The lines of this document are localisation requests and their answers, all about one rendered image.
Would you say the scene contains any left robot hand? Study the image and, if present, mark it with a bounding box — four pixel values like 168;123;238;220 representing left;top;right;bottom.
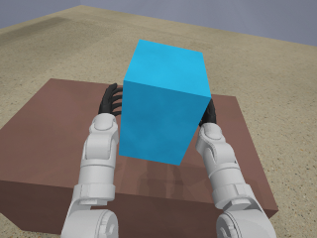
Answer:
98;82;123;117

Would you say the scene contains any pedestal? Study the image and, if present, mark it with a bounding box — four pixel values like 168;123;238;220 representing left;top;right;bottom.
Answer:
0;78;278;238

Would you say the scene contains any right robot forearm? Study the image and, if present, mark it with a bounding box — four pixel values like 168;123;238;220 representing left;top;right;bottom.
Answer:
195;122;277;238

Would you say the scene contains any right robot hand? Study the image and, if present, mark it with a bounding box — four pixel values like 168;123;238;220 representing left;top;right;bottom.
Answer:
198;99;217;127

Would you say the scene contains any robot left upper arm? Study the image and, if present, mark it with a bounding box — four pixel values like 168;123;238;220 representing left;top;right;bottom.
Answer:
61;209;119;238

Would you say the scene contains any left robot forearm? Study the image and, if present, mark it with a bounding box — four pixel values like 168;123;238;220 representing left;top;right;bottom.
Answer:
60;113;119;238

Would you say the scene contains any carton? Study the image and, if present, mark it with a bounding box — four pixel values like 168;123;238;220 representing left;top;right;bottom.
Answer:
119;39;211;166

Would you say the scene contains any robot right upper arm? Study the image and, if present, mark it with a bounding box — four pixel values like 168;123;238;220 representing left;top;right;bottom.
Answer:
216;209;276;238

